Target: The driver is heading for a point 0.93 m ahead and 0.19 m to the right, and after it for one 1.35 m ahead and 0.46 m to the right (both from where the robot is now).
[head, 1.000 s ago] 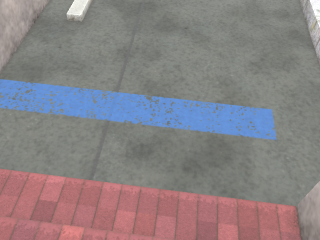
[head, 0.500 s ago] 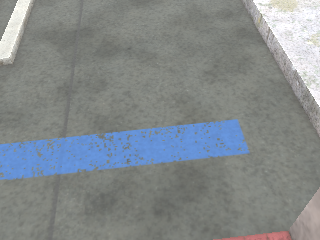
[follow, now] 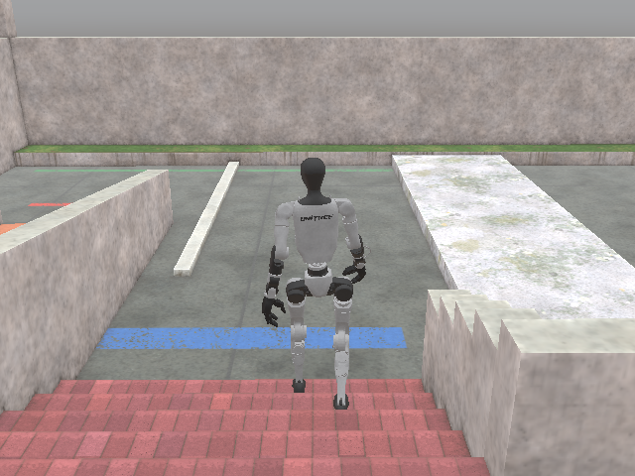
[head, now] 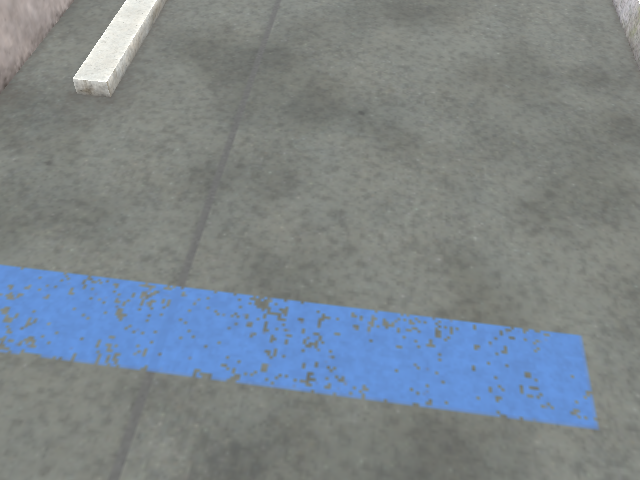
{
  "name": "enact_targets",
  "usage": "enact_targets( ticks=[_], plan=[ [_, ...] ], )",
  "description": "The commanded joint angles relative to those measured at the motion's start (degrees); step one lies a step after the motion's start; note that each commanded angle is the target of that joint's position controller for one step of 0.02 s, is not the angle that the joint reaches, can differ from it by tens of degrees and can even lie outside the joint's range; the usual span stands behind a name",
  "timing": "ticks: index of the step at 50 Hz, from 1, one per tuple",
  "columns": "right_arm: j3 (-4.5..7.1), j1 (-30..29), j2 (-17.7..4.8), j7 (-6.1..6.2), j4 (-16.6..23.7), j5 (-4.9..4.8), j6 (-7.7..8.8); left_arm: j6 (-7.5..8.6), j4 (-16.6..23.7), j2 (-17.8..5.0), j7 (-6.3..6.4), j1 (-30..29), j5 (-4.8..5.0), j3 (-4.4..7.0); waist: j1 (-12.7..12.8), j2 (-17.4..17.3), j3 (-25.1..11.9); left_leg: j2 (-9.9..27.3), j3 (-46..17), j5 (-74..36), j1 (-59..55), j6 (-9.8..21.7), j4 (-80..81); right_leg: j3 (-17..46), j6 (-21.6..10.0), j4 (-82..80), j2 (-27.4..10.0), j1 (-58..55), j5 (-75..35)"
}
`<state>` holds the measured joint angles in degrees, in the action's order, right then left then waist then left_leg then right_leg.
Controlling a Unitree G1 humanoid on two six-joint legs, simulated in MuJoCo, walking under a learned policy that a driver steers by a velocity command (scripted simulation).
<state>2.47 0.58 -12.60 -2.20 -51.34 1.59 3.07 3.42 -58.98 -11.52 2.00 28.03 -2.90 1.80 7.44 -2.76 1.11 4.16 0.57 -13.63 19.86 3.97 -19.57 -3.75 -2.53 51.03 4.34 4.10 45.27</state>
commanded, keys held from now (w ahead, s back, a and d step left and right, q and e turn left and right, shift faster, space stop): w+e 0.78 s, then w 0.22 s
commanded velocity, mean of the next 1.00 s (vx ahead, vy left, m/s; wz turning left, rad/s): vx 0.50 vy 0.00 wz -0.42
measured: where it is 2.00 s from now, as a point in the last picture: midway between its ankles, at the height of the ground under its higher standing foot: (460, 356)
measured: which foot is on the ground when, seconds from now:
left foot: down 0.00-0.58, up 0.60-0.98, down 1.00-1.00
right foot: down 0.00-0.00, up 0.02-0.54, down 0.56-1.00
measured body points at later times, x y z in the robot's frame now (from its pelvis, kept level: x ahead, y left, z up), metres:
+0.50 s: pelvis +0.28 +0.00 -0.10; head +0.30 -0.02 +0.35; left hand +0.52 +0.18 -0.21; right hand +0.15 -0.21 -0.25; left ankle +0.10 +0.10 -0.77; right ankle +0.43 -0.13 -0.82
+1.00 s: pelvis +0.57 -0.06 -0.17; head +0.59 -0.05 +0.28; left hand +0.67 +0.19 -0.32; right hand +0.64 -0.35 -0.27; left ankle +0.71 -0.01 -0.90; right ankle +0.43 -0.11 -0.89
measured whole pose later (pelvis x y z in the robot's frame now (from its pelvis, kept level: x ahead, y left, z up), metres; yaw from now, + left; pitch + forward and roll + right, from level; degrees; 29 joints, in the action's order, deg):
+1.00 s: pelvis +0.57 -0.06 -0.17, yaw -27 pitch +0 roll -2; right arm 2.0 3.3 -12.0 -0.9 -47.7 2.0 4.4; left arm 3.1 -56.0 -14.5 -0.4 22.2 -0.9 4.0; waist 3.6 -0.1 1.4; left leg 1.8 0.7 7.3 24.0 0.9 -30.8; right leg 4.5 -3.5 29.6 5.5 4.0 24.4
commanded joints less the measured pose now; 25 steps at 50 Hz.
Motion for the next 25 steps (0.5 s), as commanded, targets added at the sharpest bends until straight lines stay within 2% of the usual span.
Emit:
enact_targets(
  ticks=[1, 2, 3, 4, 5, 6, 7, 8, 9, 10, 11, 12, 13, 14, 15, 16, 17, 18, 20, 22, 23, 24, 25],
  plan=[
    [2.29, 23.4, -6.9, 0.71, -6.7, 1.55, 1.31, -0.89, -2.1, -5.9, -0.14, 8.7, 0.85, 0.97, -9.4, -5.6, -4.6, 0.8, 1.9, -6.6, -28.8, 1.8, -2.1, 6.7, -7.6, 26.5, -6.7, 16.1, -32.8],
    [2.81, 30.3, -9.6, 0.52, -7.2, 1.56, 1.23, -0.85, -2.2, -2.0, 0.14, 14.2, 3.15, 0.86, -9.2, -12.8, -16.1, 14.3, -10.7, -27.8, -53.3, 7.1, -24.3, 5.2, -4.5, 51.7, -2.8, 38.3, 7.6],
    [3.39, 35.8, -10.9, -0.15, -7.0, -0.94, 0.33, -0.39, 0.5, -6.7, 1.01, 10.6, 5.31, 1.38, -15.0, -8.6, -24.7, 23.0, -21.1, -14.8, -58.5, 11.8, -20.3, 5.5, -4.1, 61.3, -3.5, 48.9, 4.3],
    [3.86, 33.8, -12.8, 0.89, -6.7, -0.75, -0.48, -0.31, 4.3, -6.7, 0.92, -0.3, 4.66, 1.39, -16.2, -10.1, -19.2, 25.3, -28.3, 15.8, -50.5, 15.1, -6.8, 2.7, -2.9, 60.9, -3.8, 58.6, -4.8],
    [2.16, 25.4, -6.8, 1.49, -4.1, 0.37, -0.4, -0.81, 5.0, -7.7, 0.23, -9.1, 2.67, 1.84, -15.1, 0.0, -5.6, 19.1, -20.3, 25.3, -35.9, 11.5, 0.1, 4.0, -3.1, 51.9, -6.3, 58.0, -14.5],
    [1.93, 23.7, -6.6, 1.67, -4.6, 0.74, 0.19, -1.26, 4.9, -6.6, -0.83, -8.3, 1.55, 2.17, -12.3, -4.7, -2.4, 19.9, -20.8, 23.8, -24.5, 11.6, -0.1, 6.2, -2.6, 46.0, -7.6, 51.9, -18.3],
    [1.12, 20.4, -4.0, 1.79, -4.1, 0.59, 0.86, -2.34, 2.8, -6.8, -1.4, -6.0, 0.32, 2.65, -8.0, 0.0, 2.9, 17.5, -16.8, 14.9, -11.8, 9.8, 0.5, 9.1, -2.0, 37.7, -9.7, 43.6, -22.4],
    [0.69, 17.3, -2.9, 1.95, -3.8, 0.31, 2.1, -2.81, 1.9, -5.5, -1.97, -5.0, 0.31, 2.86, -5.1, 1.2, 5.5, 13.7, -10.7, 12.8, -5.0, 6.7, 1.3, 10.6, -1.3, 27.6, -10.2, 38.9, -30.1],
    [0.95, 15.3, -3.7, 2.23, -3.7, -0.23, 3.21, -3.15, 2.6, -2.6, -2.61, -6.7, 0.91, 2.19, -3.7, -0.6, 6.7, 10.4, -5.7, 12.4, 1.7, 5.1, 4.5, 8.5, 0.3, 17.3, -9.6, 33.0, -36.6],
    [1.06, 15.9, -5.2, 2.53, -4.0, -0.76, 3.91, -3.41, 3.4, -2.3, -3.35, -8.8, -0.02, 2.43, -3.9, -2.2, 6.6, 10.3, -4.5, 8.3, 1.5, 6.4, 5.1, 7.4, 0.9, 13.2, -8.5, 31.7, -39.5],
    [1.41, 18.0, -6.0, 2.77, -4.9, -0.8, 3.96, -3.87, 3.7, -1.9, -3.54, -9.1, -0.94, 2.29, -4.0, -3.1, 4.9, 11.2, -3.3, 0.4, -1.3, 7.4, 3.1, 6.5, 0.9, 12.2, -8.6, 32.1, -40.8],
    [1.5, 19.8, -5.6, 2.78, -5.1, -0.25, 4.0, -4.29, 2.7, -1.7, -3.67, -6.9, -0.85, 2.28, -3.8, -3.3, 1.8, 11.9, -2.8, -2.9, -5.5, 8.3, 0.5, 6.0, 0.0, 13.4, -8.7, 33.2, -45.4],
    [1.2, 21.3, -4.4, 2.77, -5.1, -0.51, 3.76, -4.38, 3.5, -2.1, -3.73, -8.5, 0.03, 2.4, -4.1, -2.1, 1.7, 12.0, -1.9, -2.2, -6.9, 8.2, 0.4, 6.5, -0.7, 11.8, -9.0, 34.7, -47.4],
    [0.67, 21.4, -1.8, 3.06, -6.0, -1.16, 4.17, -3.41, 5.3, -3.0, -3.97, -14.0, 0.96, 2.8, -4.6, -1.2, 3.3, 9.4, -0.1, 5.5, -10.4, 6.2, -0.2, 8.0, -1.4, 4.5, -9.6, 39.2, -55.7],
    [0.54, 22.9, -2.1, 3.37, -6.2, -0.93, 4.3, -2.63, 6.0, -2.6, -4.32, -17.5, 1.04, 2.55, -6.3, -1.2, 3.0, 9.3, 0.3, 9.2, -11.7, 5.2, -1.0, 7.6, -2.3, 0.7, -9.0, 39.2, -60.8],
    [0.44, 22.2, -1.9, 3.58, -6.2, -0.76, 4.55, -1.73, 6.8, -2.8, -4.57, -20.9, 1.16, 2.36, -6.5, 0.5, 3.3, 7.9, 2.9, 15.2, -10.0, 3.3, -1.4, 6.9, -2.4, -6.1, -8.5, 35.5, -68.3],
    [0.39, 22.3, -2.5, 3.5, -6.0, -0.3, 4.87, -1.38, 7.3, -2.5, -4.98, -22.9, 1.4, 2.05, -7.3, 0.9, 3.7, 7.1, 4.6, 21.6, -6.5, 2.9, -0.6, 3.6, -2.8, -10.1, -7.7, 30.3, -73.7],
    [0.26, 22.7, -2.5, 3.52, -6.3, -0.3, 4.9, -1.31, 7.8, -2.3, -5.53, -25.3, 1.49, 1.91, -8.1, 1.3, 5.3, 7.1, 4.9, 27.4, -4.2, 2.8, -0.7, 3.1, -3.1, -13.5, -7.3, 26.6, -75.9],
    [0.12, 25.4, -2.9, 3.65, -7.2, 0.54, 4.68, -1.66, 8.8, -2.5, -6.21, -29.2, 1.62, 1.65, -10.2, 0.9, 8.5, 8.5, 4.9, 29.0, -8.0, 3.3, -4.3, 2.6, -3.3, -17.9, -7.6, 28.1, -75.2],
    [0.23, 30.0, -3.6, 3.99, -8.4, 1.14, 4.17, -1.71, 10.7, -2.6, -6.17, -34.4, 0.88, 1.24, -13.4, 1.5, 11.7, 9.7, 4.3, 24.2, -16.0, 3.9, -9.2, 1.2, -3.1, -23.6, -8.0, 33.6, -70.6],
    [0.18, 31.7, -3.8, 4.15, -9.1, 1.06, 3.69, -1.54, 11.5, -2.3, -6.17, -37.0, 0.54, 0.9, -15.0, 2.2, 12.2, 9.8, 3.8, 21.5, -18.6, 4.1, -11.3, -0.1, -3.3, -25.8, -7.7, 34.3, -68.0],
    [0.29, 32.6, -4.4, 4.45, -9.3, 1.04, 3.11, -1.31, 11.8, -2.4, -6.21, -37.7, 0.2, 0.65, -15.4, 2.2, 12.5, 10.2, 3.6, 17.1, -21.0, 4.2, -14.1, -1.0, -3.6, -27.9, -7.6, 34.4, -64.2],
    [0.33, 32.9, -4.8, 4.73, -9.8, 1.01, 2.31, -1.32, 11.0, -2.4, -6.03, -35.4, 0.03, 0.61, -14.4, 2.1, 11.4, 10.5, 4.5, 9.2, -22.7, 4.2, -18.8, -2.1, -4.6, -29.9, -7.2, 31.5, -60.6]
  ],
)
Velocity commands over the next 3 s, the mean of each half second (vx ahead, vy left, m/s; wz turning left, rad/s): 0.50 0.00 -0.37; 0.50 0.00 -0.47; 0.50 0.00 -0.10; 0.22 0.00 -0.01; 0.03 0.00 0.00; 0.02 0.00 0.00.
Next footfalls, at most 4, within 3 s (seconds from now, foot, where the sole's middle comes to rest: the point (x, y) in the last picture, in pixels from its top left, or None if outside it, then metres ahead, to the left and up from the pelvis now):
0.56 right None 0.46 -0.12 -0.93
1.00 left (371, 405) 0.75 -0.03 -0.93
1.52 right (493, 374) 0.88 -0.33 -0.93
1.98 left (444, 319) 1.03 -0.21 -0.93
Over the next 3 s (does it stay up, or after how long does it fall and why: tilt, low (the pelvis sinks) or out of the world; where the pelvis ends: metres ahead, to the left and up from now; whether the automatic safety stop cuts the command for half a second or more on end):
stays up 0.93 -0.26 -0.15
